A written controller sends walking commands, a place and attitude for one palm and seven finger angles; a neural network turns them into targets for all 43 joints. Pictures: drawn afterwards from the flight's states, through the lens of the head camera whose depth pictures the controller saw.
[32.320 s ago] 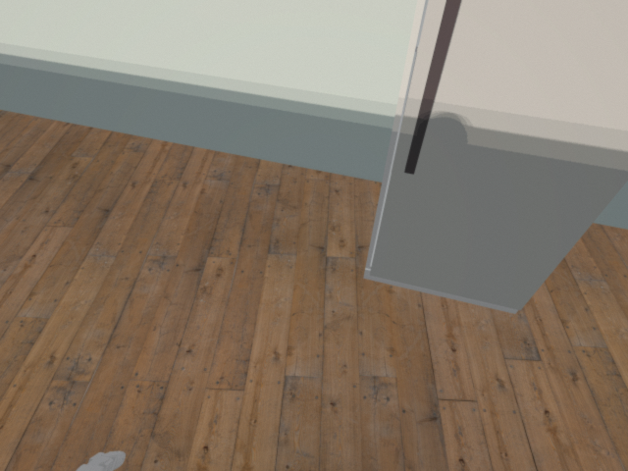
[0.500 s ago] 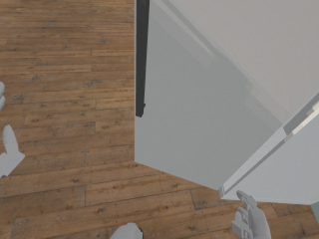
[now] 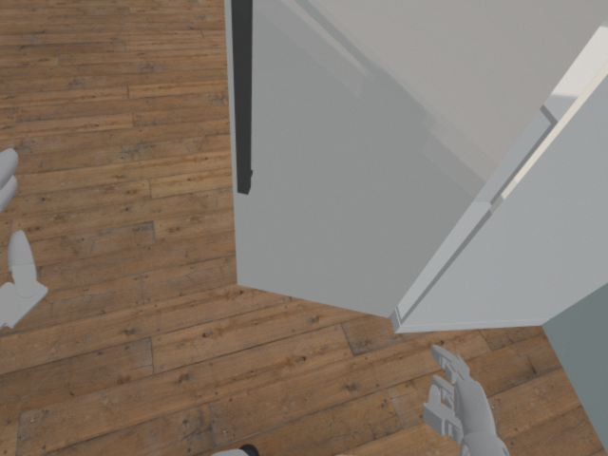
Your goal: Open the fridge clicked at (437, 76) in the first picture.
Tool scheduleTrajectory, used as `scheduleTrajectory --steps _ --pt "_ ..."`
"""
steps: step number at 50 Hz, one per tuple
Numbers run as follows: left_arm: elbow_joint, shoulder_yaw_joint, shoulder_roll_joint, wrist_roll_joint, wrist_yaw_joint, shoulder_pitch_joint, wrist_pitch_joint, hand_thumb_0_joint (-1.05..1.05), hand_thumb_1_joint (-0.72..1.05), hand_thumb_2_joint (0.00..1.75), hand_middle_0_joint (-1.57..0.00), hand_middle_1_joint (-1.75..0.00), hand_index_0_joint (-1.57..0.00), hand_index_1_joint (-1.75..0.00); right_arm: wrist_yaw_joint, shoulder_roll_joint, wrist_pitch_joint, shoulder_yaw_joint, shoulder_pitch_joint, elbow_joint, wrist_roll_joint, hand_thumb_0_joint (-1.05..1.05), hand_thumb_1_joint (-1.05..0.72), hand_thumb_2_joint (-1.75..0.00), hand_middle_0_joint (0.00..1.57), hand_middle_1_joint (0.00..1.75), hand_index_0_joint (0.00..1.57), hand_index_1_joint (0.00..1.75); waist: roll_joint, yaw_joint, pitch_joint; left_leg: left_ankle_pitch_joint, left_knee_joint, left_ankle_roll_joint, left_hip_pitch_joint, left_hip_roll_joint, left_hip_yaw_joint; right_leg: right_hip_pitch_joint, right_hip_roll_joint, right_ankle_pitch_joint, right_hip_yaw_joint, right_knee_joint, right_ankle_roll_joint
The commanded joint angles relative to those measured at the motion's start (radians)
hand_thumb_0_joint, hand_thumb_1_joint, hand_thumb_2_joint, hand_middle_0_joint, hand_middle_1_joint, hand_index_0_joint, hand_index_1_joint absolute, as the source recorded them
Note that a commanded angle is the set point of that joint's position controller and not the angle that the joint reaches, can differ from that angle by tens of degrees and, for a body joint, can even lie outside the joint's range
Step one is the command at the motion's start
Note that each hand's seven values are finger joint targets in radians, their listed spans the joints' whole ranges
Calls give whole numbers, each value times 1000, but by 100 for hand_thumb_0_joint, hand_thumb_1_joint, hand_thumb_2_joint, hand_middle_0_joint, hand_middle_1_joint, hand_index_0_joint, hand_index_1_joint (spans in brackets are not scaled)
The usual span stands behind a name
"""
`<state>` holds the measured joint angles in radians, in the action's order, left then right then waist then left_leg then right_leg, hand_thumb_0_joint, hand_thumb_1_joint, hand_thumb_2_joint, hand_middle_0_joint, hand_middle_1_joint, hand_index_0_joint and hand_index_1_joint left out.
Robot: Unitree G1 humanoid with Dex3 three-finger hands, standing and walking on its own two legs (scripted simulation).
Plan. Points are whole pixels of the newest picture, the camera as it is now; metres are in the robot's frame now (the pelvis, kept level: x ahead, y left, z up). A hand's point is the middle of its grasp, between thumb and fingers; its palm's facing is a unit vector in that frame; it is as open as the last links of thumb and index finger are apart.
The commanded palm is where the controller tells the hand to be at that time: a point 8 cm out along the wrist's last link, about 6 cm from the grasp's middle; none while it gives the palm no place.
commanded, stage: step back with the hand held close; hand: left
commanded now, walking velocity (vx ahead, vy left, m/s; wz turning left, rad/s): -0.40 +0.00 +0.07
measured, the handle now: (246, 98) +0.66 +0.15 +0.08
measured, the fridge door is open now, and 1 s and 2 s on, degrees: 74 74 74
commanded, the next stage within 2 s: stop stepping back and stand still in 0.08 s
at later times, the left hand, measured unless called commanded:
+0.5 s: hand out of the picture +0.08 +0.28 +0.16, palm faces +0.46 -0.82 -0.33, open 7.4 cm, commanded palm +0.01 +0.31 +0.18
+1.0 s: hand out of the picture +0.06 +0.30 +0.17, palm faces +0.48 -0.78 -0.41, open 7.4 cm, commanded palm -0.01 +0.34 +0.18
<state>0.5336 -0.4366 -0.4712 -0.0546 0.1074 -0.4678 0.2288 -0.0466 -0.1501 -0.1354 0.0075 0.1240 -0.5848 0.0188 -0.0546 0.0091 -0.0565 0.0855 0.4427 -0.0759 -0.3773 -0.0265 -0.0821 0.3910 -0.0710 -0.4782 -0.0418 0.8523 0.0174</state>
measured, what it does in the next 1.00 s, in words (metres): walks backwards: right foot, then left foot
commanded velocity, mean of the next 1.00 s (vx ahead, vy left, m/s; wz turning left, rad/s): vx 0.05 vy -0.03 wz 0.01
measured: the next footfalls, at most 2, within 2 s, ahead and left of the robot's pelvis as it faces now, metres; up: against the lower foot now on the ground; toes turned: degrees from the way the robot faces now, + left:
right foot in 0.20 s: -0.11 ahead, -0.06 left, +0.00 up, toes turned +1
left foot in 0.40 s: -0.04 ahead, +0.16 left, +0.00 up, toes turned +6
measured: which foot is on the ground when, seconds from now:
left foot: down 0.00-0.20, up 0.22-0.38, down 0.40-1.00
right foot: up 0.00-0.18, down 0.20-1.00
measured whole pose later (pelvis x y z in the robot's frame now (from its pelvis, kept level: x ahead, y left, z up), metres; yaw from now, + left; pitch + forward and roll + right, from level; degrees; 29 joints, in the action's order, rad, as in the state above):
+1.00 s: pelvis -0.14 +0.03 -0.01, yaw +2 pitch -2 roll +1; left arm 0.46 -0.43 -0.41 -0.03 0.15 -0.47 0.22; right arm -0.07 -0.16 -0.17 0.02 0.24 -0.65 0.03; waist -0.06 0.01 -0.01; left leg 0.19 0.56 -0.01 -0.33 -0.02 -0.08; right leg 0.22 -0.02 -0.40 0.02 0.62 -0.01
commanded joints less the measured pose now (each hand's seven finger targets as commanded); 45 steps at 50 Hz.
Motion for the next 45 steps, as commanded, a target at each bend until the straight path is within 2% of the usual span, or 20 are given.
scheduleTrajectory --steps 1,4,7,8,10,11,12,13,18,20,22,23,26,29,30,32,34,40,43,45 --pt "295 -143 -138 -20 31 -155 48 0 90 90 -20 -30 -20 -30 -6 -183 -49 -72 -21 136 -8 0 -90 -90 20 30 20 30 275 -31 266 -11 -266 -51 116 -280 237 -107 8 -6 56 19 -1" --pt "260 -149 -155 -24 45 -122 27 0 90 90 -20 -30 -20 -30 -25 -177 -45 -68 -34 137 3 0 -90 -90 20 30 20 30 303 -25 198 406 -412 6 -54 -231 226 -254 -20 -25 128 -149 -25" --pt "204 -141 -159 -42 49 -115 14 0 90 90 -20 -30 -20 -30 -37 -186 -29 -74 -14 118 11 0 -90 -90 20 30 20 30 264 -27 225 399 -342 100 -30 -172 175 -369 1 48 134 -471 -56" --pt "209 -140 -176 -41 48 -96 19 0 90 90 -20 -30 -20 -30 -37 -181 -17 -74 6 106 9 0 -90 -90 20 30 20 30 153 -22 222 327 -195 124 56 -109 113 -284 77 87 71 -600 -80" --pt "249 -142 -233 -26 58 -38 41 0 90 90 -20 -30 -20 -30 -33 -153 -10 -48 7 104 9 0 -90 -90 20 30 20 30 -94 -20 186 231 312 131 213 28 32 78 390 173 -176 -745 -185" --pt "202 -182 -259 -18 75 -26 41 0 90 90 -20 -30 -20 -30 -31 -167 -18 -37 15 96 26 0 -90 -90 20 30 20 30 -76 -24 165 296 467 123 99 24 44 58 453 376 -175 -688 -225" --pt "95 -62 -132 -9 56 -28 3 0 90 90 -20 -30 -20 -30 -34 -160 -20 -52 46 77 -14 0 -90 -90 20 30 20 30 -187 -12 178 316 576 112 2 50 97 24 403 269 -144 -634 -211" --pt "113 -47 -110 1 52 14 -7 0 90 90 -20 -30 -20 -30 -37 -183 -25 -60 38 90 -23 0 -90 -90 20 30 20 30 -177 -5 116 287 596 104 -29 27 107 21 365 246 -121 -608 -196" --pt "139 -28 -116 37 73 165 18 0 90 90 -20 -30 -20 -30 -67 -192 -54 -40 26 62 -10 0 -90 -90 20 30 20 30 126 5 45 233 11 55 157 1 75 3 234 109 -47 -491 -94" --pt "200 -52 -139 41 71 174 45 0 90 90 -20 -30 -20 -30 -65 -222 -80 -50 24 85 -12 0 -90 -90 20 30 20 30 245 -10 65 238 -130 15 132 -110 256 -52 98 105 17 -356 -39" --pt "203 -78 -152 33 61 108 54 0 90 90 -20 -30 -20 -30 -58 -190 -88 -34 22 74 5 0 -90 -90 20 30 20 30 424 5 62 732 -405 14 -2 -213 509 -103 15 3 65 -114 -13" --pt "221 -91 -158 46 60 120 52 0 90 90 -20 -30 -20 -30 -51 -177 -88 -35 22 83 16 0 -90 -90 20 30 20 30 425 -1 28 777 -459 27 -73 -225 514 -118 7 6 62 -20 -26" --pt "149 -90 -124 34 54 -42 40 0 90 90 -20 -30 -20 -30 -33 -168 -91 -38 35 86 12 0 -90 -90 20 30 20 30 247 -22 101 605 -355 -4 -49 -174 336 -237 7 -9 119 -205 -41" --pt "107 -96 -119 24 48 -130 12 0 90 90 -20 -30 -20 -30 -34 -178 -64 -41 42 94 16 0 -90 -90 20 30 20 30 225 -19 154 489 -198 56 -57 -80 215 -401 22 55 125 -491 -61" --pt "120 -80 -111 21 42 -97 9 0 90 90 -20 -30 -20 -30 -35 -175 -46 -44 37 98 14 0 -90 -90 20 30 20 30 151 -14 151 437 -47 63 -110 -42 159 -417 89 42 43 -524 -93" --pt "99 -132 -167 12 47 -5 16 0 90 90 -20 -30 -20 -30 -33 -177 -16 -57 58 88 14 0 -90 -90 20 30 20 30 -133 -13 103 292 423 77 -225 19 57 -267 395 -149 -374 -693 -243" --pt "63 -91 -125 15 54 111 26 0 90 90 -20 -30 -20 -30 -26 -188 -34 -60 66 69 -3 0 -90 -90 20 30 20 30 -118 0 101 321 555 82 -260 -12 108 -228 399 -116 -362 -651 -263" --pt "113 -14 -108 39 66 235 35 0 90 90 -20 -30 -20 -30 -60 -177 -54 -38 12 56 0 0 -90 -90 20 30 20 30 43 3 -1 233 106 52 187 -11 7 57 242 -66 -68 -489 -138" --pt "217 -65 -129 32 66 195 59 0 90 90 -20 -30 -20 -30 -54 -200 -69 -43 11 84 -6 0 -90 -90 20 30 20 30 323 -10 55 295 -142 -40 204 -236 392 51 55 48 63 -189 -23" --pt "197 -94 -136 34 56 133 64 0 90 90 -20 -30 -20 -30 -48 -168 -78 -36 13 80 12 0 -90 -90 20 30 20 30 350 -2 23 566 -315 -61 13 -283 496 -62 59 -13 32 -57 -17"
